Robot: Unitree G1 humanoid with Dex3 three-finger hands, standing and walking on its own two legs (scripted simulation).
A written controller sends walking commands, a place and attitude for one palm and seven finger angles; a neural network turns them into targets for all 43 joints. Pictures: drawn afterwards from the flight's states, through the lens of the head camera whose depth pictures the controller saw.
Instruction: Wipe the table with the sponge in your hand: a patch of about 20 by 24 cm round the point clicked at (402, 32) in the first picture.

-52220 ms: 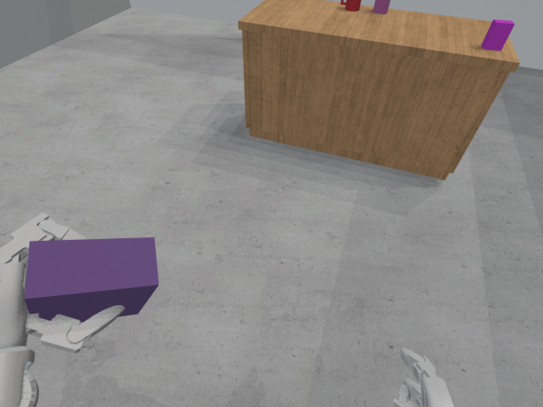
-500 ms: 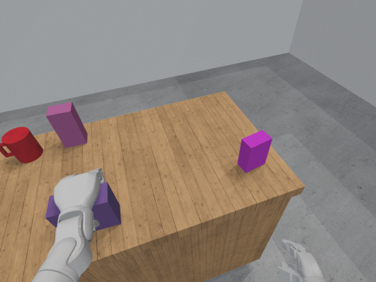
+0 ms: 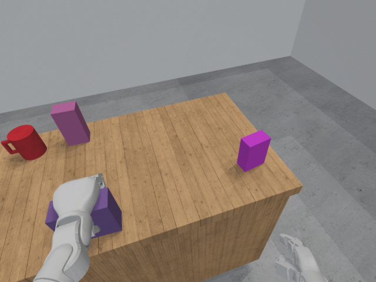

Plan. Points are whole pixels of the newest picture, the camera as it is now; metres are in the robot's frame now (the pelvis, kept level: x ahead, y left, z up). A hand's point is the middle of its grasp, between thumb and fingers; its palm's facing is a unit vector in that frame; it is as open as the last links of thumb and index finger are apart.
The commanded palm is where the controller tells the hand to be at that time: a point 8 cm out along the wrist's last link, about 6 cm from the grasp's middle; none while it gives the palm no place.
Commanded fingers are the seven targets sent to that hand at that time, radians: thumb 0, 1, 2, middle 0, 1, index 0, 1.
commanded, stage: lift the sponge slowly off the table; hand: left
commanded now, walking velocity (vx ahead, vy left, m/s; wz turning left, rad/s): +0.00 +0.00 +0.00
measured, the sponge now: (90, 220) +0.25 +0.28 -0.03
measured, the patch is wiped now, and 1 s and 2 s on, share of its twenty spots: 1.00 1.00 1.00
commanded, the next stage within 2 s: bring the sponge back beside the body in 1.82 s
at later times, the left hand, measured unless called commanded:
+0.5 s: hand (92, 207) +0.25 +0.25 +0.04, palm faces -0.03 -0.12 -0.99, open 9.7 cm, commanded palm +0.23 +0.25 +0.11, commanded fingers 0.00 0.10 1.30 -1.20 -1.60 -1.20 -1.60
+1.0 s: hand (87, 198) +0.25 +0.25 +0.07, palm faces +0.00 -0.12 -0.99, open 9.7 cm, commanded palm +0.23 +0.26 +0.14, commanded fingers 0.00 0.10 1.30 -1.20 -1.60 -1.20 -1.60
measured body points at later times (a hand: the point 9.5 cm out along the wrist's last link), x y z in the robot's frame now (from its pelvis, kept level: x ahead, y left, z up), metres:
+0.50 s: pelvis -0.01 +0.00 +0.00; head -0.02 -0.04 +0.45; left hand +0.25 +0.25 +0.09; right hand +0.23 -0.20 -0.09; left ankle +0.00 +0.10 -0.74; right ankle -0.01 -0.09 -0.74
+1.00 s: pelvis -0.01 -0.01 +0.01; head -0.03 -0.05 +0.46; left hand +0.25 +0.25 +0.12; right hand +0.24 -0.22 -0.08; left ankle +0.00 +0.10 -0.74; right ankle -0.01 -0.09 -0.74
